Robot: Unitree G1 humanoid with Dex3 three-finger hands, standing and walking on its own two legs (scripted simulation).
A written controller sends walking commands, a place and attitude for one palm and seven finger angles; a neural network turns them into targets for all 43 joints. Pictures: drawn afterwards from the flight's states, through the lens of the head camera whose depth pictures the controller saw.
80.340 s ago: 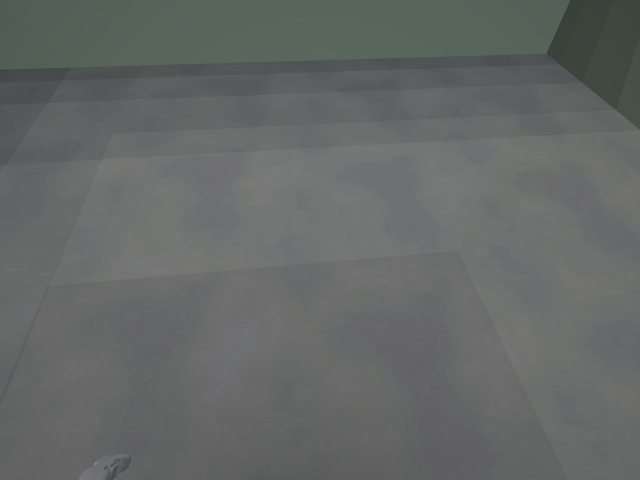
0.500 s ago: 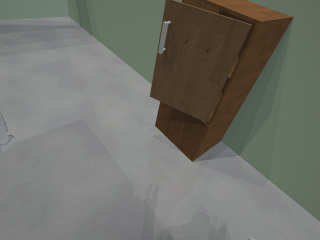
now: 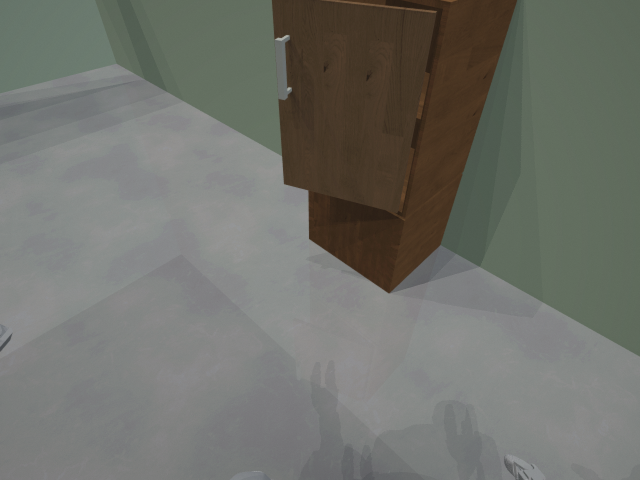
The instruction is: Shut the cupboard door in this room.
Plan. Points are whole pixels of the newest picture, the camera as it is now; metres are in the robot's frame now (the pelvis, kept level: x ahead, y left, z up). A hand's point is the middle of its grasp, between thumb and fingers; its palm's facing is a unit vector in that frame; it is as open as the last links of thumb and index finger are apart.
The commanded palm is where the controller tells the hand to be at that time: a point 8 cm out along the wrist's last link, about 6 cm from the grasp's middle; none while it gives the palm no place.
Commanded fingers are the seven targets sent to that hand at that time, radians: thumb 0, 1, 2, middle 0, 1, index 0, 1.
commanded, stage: stop stepping back and stand still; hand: left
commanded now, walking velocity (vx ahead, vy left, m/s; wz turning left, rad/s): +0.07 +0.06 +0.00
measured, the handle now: (284, 67) +1.12 +0.18 +0.08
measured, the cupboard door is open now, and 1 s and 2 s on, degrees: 22 22 22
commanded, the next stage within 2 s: let the arm hang, fingers relaxed in 0.02 s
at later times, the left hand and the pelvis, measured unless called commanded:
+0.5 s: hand out of the picture +0.09 +0.19 -0.16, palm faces +0.11 -0.97 -0.22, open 6.9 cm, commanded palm none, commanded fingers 0.00 0.90 0.90 -0.20 -0.30 -0.20 -0.30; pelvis +0.03 +0.00 -0.01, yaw +6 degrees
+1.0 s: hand out of the picture +0.05 +0.20 -0.17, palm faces +0.07 -0.98 -0.18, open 7.3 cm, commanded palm none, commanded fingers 0.00 0.90 0.90 -0.20 -0.30 -0.20 -0.30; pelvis +0.05 +0.03 +0.01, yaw +3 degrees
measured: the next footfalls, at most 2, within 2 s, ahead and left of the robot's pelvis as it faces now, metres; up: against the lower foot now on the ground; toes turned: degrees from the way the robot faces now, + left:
left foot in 0.14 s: +0.12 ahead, +0.17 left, +0.00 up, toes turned +8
right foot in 0.34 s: +0.09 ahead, -0.09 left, +0.00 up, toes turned +1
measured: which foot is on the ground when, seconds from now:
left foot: up 0.00-0.12, down 0.14-0.34, up 0.36-0.54, down 0.56-1.00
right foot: down 0.00-0.14, up 0.16-0.32, down 0.34-1.00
